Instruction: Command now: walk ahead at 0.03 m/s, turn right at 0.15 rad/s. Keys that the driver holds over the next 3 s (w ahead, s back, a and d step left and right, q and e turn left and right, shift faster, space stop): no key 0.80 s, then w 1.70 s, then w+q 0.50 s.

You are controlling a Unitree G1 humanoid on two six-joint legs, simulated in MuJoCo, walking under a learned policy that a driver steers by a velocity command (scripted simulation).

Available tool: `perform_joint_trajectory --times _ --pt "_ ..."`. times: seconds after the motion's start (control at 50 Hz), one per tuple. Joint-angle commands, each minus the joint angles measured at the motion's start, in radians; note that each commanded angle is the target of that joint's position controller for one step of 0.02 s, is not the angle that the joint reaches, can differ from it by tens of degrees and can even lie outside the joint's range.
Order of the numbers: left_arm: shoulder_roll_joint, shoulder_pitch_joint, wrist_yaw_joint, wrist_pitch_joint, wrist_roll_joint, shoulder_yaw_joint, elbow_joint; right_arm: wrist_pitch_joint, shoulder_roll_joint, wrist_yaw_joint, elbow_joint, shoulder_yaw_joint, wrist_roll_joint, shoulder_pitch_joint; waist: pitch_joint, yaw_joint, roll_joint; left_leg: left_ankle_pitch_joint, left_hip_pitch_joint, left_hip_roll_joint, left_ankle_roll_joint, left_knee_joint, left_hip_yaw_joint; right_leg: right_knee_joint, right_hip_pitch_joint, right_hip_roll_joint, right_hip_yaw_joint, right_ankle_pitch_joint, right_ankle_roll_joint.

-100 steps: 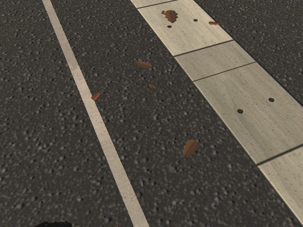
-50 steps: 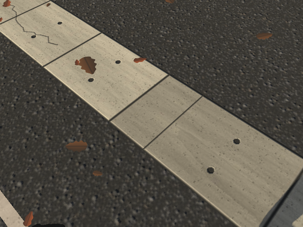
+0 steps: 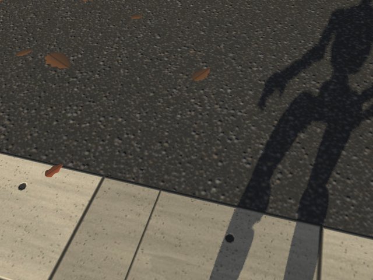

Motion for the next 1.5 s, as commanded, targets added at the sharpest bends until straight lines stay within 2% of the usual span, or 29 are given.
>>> perform_joint_trajectory --times 0.02,0.06,0.1,0.12,0.16,0.18,0.42,0.8,0.82,0.84,0.86,0.9,0.92,0.96,1.0,1.04,1.06,1.08,1.1,1.12,1.14,1.16,1.2,1.22,1.26,1.3,1.36,1.44,1.5 --pt "0.128 -0.083 -0.003 -0.043 0.011 0.027 -0.068 -0.013 -0.074 -0.007 -0.052 -0.012 -0.007 -0.041 -0.069 0.001 -0.209 -0.016 0.017 0.000 -0.015 0.008 -0.045 -0.245 0.025 -0.189 0.220 0.016 -0.136" --pt "0.114 -0.072 -0.004 -0.058 -0.001 0.019 -0.048 -0.012 -0.082 -0.006 -0.036 -0.009 -0.019 -0.026 -0.074 -0.002 -0.200 0.130 0.080 0.013 -0.026 -0.084 -0.065 -0.201 0.047 -0.152 0.175 0.125 -0.094" --pt "0.099 -0.039 -0.008 -0.059 -0.002 0.014 -0.030 -0.017 -0.096 0.000 -0.024 -0.004 -0.013 0.000 -0.101 0.006 -0.148 0.258 0.147 0.043 -0.022 -0.131 -0.084 -0.168 0.067 -0.115 0.158 0.116 -0.063" --pt "0.095 -0.010 -0.010 -0.055 -0.002 0.014 -0.030 -0.017 -0.135 0.001 -0.003 -0.013 -0.004 -0.004 -0.074 0.035 -0.075 0.186 0.117 0.033 -0.007 -0.116 -0.072 -0.180 0.054 -0.093 0.137 0.080 -0.050" --pt "0.109 -0.029 -0.010 -0.051 -0.002 0.015 -0.022 -0.019 -0.096 0.005 0.012 -0.005 -0.005 -0.014 -0.049 0.019 -0.044 0.167 0.100 0.030 0.001 -0.138 -0.076 -0.159 0.064 -0.081 0.123 0.076 -0.043" --pt "0.108 -0.033 -0.008 -0.050 -0.003 0.016 -0.018 -0.019 -0.097 0.003 0.021 -0.005 -0.007 -0.019 -0.049 0.022 -0.034 0.184 0.103 0.030 -0.002 -0.142 -0.079 -0.153 0.069 -0.080 0.119 0.102 -0.046" --pt "0.089 -0.023 0.000 -0.052 -0.010 0.023 0.066 -0.015 -0.102 -0.029 0.127 -0.002 0.002 -0.004 -0.073 0.010 -0.036 0.221 0.164 0.035 -0.003 -0.144 -0.077 -0.152 0.097 -0.052 0.079 0.242 -0.039" --pt "0.089 0.020 0.016 -0.061 -0.019 0.014 0.253 -0.002 -0.082 -0.051 0.233 -0.004 0.005 0.021 -0.037 0.011 -0.033 0.201 0.167 0.019 -0.001 -0.160 -0.064 -0.183 0.089 -0.034 0.050 0.199 -0.026" --pt "0.088 0.035 0.017 -0.059 -0.020 0.014 0.269 -0.001 -0.072 -0.052 0.244 -0.002 0.006 0.039 -0.057 0.012 -0.041 0.120 0.170 0.003 0.000 -0.150 -0.045 -0.196 0.097 -0.027 0.047 0.087 -0.030" --pt "0.102 0.041 0.021 -0.055 -0.026 0.020 0.276 0.001 -0.068 -0.054 0.247 -0.003 0.012 0.040 -0.042 0.019 -0.056 0.001 0.139 -0.024 0.005 -0.112 -0.015 -0.212 0.085 -0.025 0.058 -0.108 -0.046" --pt "0.128 0.051 0.022 -0.052 -0.032 0.029 0.280 -0.001 -0.066 -0.054 0.240 -0.004 0.016 0.029 -0.011 0.031 -0.087 -0.111 0.081 -0.048 0.011 -0.052 0.013 -0.247 0.062 -0.048 0.103 -0.318 -0.075" --pt "0.175 0.102 0.022 -0.062 -0.040 0.045 0.292 -0.019 -0.050 -0.048 0.203 -0.001 0.019 -0.024 0.063 0.064 -0.183 -0.154 -0.082 -0.060 0.028 0.116 0.022 -0.372 0.059 -0.196 0.318 -0.569 -0.165" --pt "0.191 0.119 0.022 -0.074 -0.043 0.052 0.300 -0.034 -0.046 -0.040 0.188 0.000 0.024 -0.040 0.094 0.073 -0.213 -0.146 -0.129 -0.024 0.048 0.203 -0.023 -0.414 0.046 -0.269 0.420 -0.573 -0.211" --pt "0.165 0.110 0.020 -0.100 -0.040 0.050 0.296 -0.062 -0.062 -0.022 0.174 -0.008 0.041 -0.042 0.109 0.065 -0.195 -0.225 -0.254 0.034 0.084 0.308 -0.088 -0.420 0.124 -0.326 0.470 -0.454 -0.241" --pt "0.154 0.065 0.018 -0.110 -0.057 0.051 0.281 -0.086 -0.061 -0.006 0.172 -0.010 0.045 -0.028 0.083 0.039 -0.148 -0.198 -0.220 0.057 0.106 0.187 -0.088 -0.395 0.159 -0.294 0.374 -0.322 -0.201" --pt "0.167 0.000 0.013 -0.103 -0.067 0.054 0.270 -0.096 -0.041 0.001 0.221 -0.014 0.037 0.075 0.028 -0.024 -0.126 0.018 0.072 -0.008 0.096 -0.023 0.007 -0.332 0.024 -0.195 0.206 -0.203 -0.150" --pt "0.154 0.002 0.010 -0.099 -0.061 0.050 0.271 -0.092 -0.043 0.001 0.268 -0.023 0.031 0.171 -0.004 -0.056 -0.111 0.104 0.244 -0.060 0.073 -0.056 0.045 -0.263 -0.067 -0.148 0.150 -0.176 -0.134" --pt "0.114 -0.002 0.006 -0.101 -0.052 0.037 0.268 -0.086 -0.054 0.000 0.298 -0.031 0.028 0.262 -0.026 -0.088 -0.060 0.090 0.369 -0.045 0.070 -0.080 -0.001 -0.135 -0.151 -0.098 0.088 -0.120 -0.105" --pt "0.035 -0.019 -0.001 -0.107 -0.033 0.012 0.250 -0.084 -0.121 -0.009 0.305 -0.045 0.024 0.373 -0.065 -0.121 0.163 -0.050 0.471 0.164 0.132 -0.222 -0.307 0.219 -0.278 -0.001 -0.036 -0.138 -0.030" --pt "0.025 -0.025 0.003 -0.126 -0.047 0.015 0.209 -0.094 -0.204 0.003 0.310 -0.053 0.016 0.441 -0.082 -0.114 0.315 -0.228 0.520 0.346 0.280 -0.388 -0.736 0.462 -0.464 0.086 -0.013 -0.320 -0.010" --pt "0.076 -0.023 0.001 -0.141 -0.074 0.025 0.214 -0.110 -0.156 0.007 0.290 -0.034 0.013 0.349 -0.005 -0.067 0.169 -0.348 0.455 0.373 0.303 -0.401 -0.754 0.613 -0.546 0.002 0.076 -0.276 -0.030" --pt "0.095 -0.028 -0.006 -0.152 -0.082 0.028 0.218 -0.121 -0.107 0.009 0.259 -0.021 0.016 0.271 0.053 -0.039 0.110 -0.340 0.412 0.334 0.269 -0.403 -0.647 0.642 -0.591 -0.046 0.081 -0.158 -0.053" --pt "0.108 -0.030 -0.007 -0.159 -0.060 0.039 0.235 -0.125 -0.080 0.018 0.223 -0.007 0.013 0.193 0.071 -0.005 0.060 -0.097 0.358 0.256 0.206 -0.414 -0.449 0.572 -0.558 -0.107 0.049 0.008 -0.058" --pt "0.105 -0.038 -0.012 -0.156 -0.051 0.042 0.239 -0.120 -0.051 0.018 0.222 0.003 0.008 0.201 0.059 -0.003 0.066 0.033 0.337 0.214 0.183 -0.417 -0.358 0.528 -0.508 -0.120 0.034 0.060 -0.050" --pt "0.070 -0.060 -0.020 -0.148 -0.043 0.038 0.238 -0.111 -0.049 0.008 0.233 0.007 0.005 0.263 0.039 -0.013 0.073 0.264 0.346 0.177 0.185 -0.416 -0.255 0.470 -0.485 -0.114 -0.009 0.122 -0.022" --pt "0.044 -0.127 -0.022 -0.142 -0.041 0.031 0.210 -0.103 -0.067 -0.007 0.235 0.006 0.003 0.292 0.045 -0.021 0.049 0.396 0.339 0.165 0.195 -0.423 -0.199 0.371 -0.493 -0.106 -0.031 0.174 0.004" --pt "0.013 -0.255 -0.030 -0.145 -0.048 0.014 0.165 -0.094 -0.081 -0.022 0.225 0.005 0.005 0.310 0.067 -0.045 0.049 0.395 0.280 0.135 0.184 -0.459 -0.132 0.151 -0.410 -0.073 -0.068 0.292 0.018" --pt "0.018 -0.362 -0.051 -0.150 -0.055 0.006 0.127 -0.088 -0.081 -0.026 0.242 -0.002 0.017 0.375 0.105 -0.059 0.050 0.406 0.340 0.172 0.194 -0.467 -0.112 0.007 -0.373 -0.047 -0.076 0.340 -0.005" --pt "0.049 -0.362 -0.066 -0.159 -0.056 0.014 0.112 -0.077 -0.098 -0.029 0.237 -0.017 0.021 0.361 0.077 -0.014 0.060 0.616 0.448 0.213 0.180 -0.383 -0.097 -0.045 -0.325 -0.028 -0.071 0.277 -0.049"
